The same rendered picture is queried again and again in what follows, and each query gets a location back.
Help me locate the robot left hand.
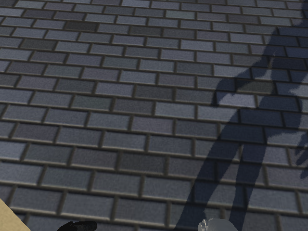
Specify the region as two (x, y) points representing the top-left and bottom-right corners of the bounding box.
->
(57, 220), (97, 231)

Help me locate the robot right thigh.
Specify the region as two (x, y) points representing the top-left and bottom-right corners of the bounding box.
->
(197, 218), (238, 231)

